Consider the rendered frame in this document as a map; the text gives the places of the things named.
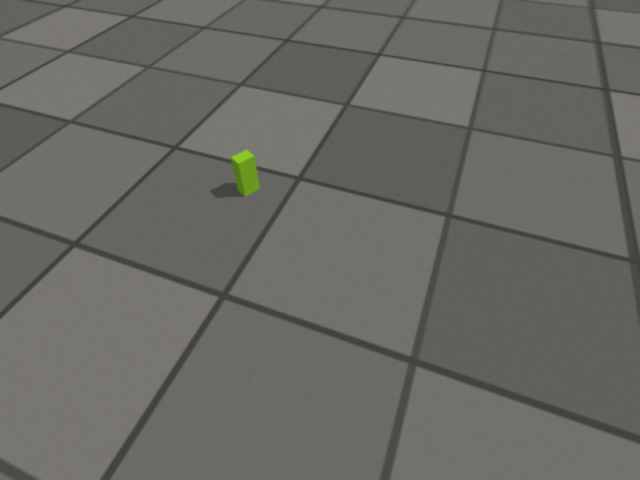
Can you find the carton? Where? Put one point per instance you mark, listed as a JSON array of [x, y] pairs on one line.
[[245, 171]]

